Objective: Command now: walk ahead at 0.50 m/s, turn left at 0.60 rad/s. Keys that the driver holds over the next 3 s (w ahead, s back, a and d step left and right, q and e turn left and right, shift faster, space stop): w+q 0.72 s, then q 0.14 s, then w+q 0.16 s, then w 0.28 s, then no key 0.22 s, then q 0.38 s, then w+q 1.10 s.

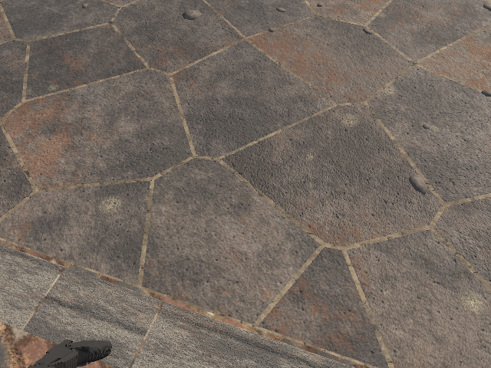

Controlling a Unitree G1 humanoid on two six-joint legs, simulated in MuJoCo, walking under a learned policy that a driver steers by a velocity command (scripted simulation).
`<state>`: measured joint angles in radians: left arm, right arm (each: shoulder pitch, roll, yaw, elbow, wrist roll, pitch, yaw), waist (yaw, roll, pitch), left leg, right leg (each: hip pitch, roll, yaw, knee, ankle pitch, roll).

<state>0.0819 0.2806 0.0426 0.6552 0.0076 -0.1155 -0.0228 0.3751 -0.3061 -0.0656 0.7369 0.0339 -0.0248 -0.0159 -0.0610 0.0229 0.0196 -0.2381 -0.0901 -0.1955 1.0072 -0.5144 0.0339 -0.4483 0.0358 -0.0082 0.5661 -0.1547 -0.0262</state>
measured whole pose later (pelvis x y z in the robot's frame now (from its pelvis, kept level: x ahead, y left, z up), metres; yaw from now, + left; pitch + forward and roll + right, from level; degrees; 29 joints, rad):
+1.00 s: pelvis +0.53 +0.13 +0.00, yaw +36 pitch +1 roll -1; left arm 0.07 0.27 0.04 0.65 0.01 -0.08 -0.01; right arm 0.34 -0.31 -0.07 0.72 0.03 0.00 -0.02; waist -0.06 0.02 0.04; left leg -0.32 -0.09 -0.16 1.09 -0.52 0.01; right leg -0.46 0.03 -0.01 0.56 -0.14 -0.03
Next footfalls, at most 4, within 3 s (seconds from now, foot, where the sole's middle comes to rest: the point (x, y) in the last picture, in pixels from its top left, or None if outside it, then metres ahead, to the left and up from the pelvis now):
0.46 left None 0.37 0.18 -0.76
0.92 right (200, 288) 0.71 0.12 -0.76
1.40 left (93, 318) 0.63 0.42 -0.76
1.82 right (138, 255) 0.83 0.31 -0.76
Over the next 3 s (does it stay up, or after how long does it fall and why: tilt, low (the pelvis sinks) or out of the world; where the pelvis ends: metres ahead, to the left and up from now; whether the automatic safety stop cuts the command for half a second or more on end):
stays up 0.80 0.77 0.02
